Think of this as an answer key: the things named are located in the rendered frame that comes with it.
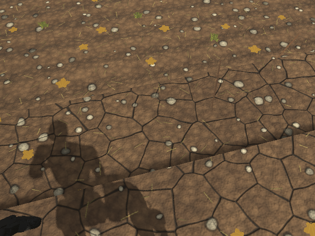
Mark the robot left hand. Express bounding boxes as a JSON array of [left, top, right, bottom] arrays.
[[0, 215, 41, 236]]

